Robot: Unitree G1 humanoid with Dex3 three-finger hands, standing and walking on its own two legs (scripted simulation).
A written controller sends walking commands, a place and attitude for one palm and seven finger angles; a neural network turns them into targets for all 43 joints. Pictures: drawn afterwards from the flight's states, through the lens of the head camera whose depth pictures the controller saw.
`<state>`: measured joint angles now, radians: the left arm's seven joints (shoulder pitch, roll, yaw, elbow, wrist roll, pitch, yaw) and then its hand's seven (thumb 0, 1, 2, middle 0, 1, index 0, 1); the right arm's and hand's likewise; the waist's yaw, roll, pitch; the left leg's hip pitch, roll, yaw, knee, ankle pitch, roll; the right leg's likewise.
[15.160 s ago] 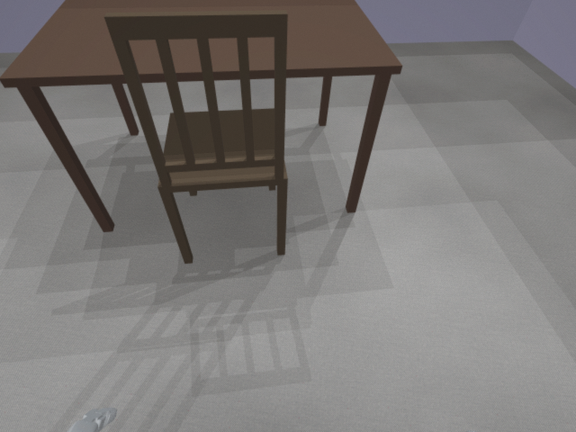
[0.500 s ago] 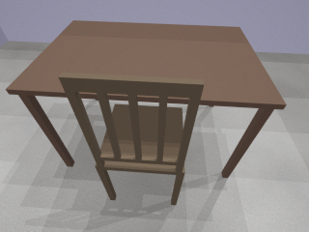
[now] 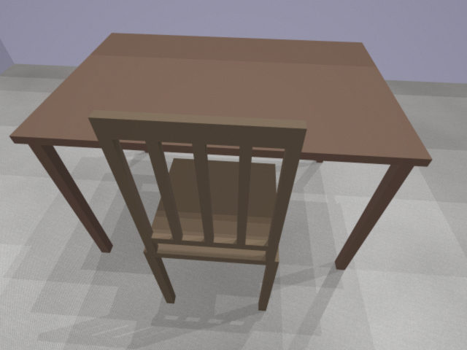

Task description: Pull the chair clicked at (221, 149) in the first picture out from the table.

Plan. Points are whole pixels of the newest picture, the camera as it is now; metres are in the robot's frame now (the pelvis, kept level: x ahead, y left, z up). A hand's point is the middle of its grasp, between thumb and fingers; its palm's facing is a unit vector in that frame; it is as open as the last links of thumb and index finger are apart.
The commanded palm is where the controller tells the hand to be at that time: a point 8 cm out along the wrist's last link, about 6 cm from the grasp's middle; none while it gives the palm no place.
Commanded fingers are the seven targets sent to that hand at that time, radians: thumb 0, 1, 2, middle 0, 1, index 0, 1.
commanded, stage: look again from close up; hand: left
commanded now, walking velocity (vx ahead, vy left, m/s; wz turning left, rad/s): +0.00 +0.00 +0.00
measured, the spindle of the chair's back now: (205, 199) +0.46 +0.10 -0.06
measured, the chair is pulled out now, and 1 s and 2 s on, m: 0.00 0.00 0.00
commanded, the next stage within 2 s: raise the hand toward the chair's back in 0.78 s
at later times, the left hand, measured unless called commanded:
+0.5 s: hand out of the picture -0.04 +0.14 -0.18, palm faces +0.07 -0.99 -0.16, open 7.4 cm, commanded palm none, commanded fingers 0.00 0.90 0.90 -0.20 -0.30 -0.20 -0.30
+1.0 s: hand out of the picture +0.05 +0.19 -0.13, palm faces +0.22 -0.94 -0.27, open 7.3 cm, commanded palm +0.10 +0.21 -0.07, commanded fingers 0.00 0.74 0.83 -0.18 -0.27 -0.18 -0.27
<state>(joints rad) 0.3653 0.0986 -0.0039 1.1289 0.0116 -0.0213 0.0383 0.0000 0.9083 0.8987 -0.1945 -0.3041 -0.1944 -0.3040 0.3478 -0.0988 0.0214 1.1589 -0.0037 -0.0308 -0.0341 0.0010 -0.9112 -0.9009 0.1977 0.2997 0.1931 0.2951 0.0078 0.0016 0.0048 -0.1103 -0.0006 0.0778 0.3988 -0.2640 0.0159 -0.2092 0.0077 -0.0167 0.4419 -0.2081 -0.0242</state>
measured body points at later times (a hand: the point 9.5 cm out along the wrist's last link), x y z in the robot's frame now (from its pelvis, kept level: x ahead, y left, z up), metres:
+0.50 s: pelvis +0.00 +0.00 +0.00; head +0.00 -0.01 +0.45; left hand -0.04 +0.20 -0.16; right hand -0.04 -0.20 -0.17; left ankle -0.03 +0.11 -0.74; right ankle +0.02 -0.10 -0.74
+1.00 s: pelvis +0.00 +0.00 -0.01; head +0.00 -0.02 +0.44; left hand +0.03 +0.24 -0.11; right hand +0.02 -0.23 -0.16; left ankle -0.03 +0.11 -0.74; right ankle +0.02 -0.10 -0.74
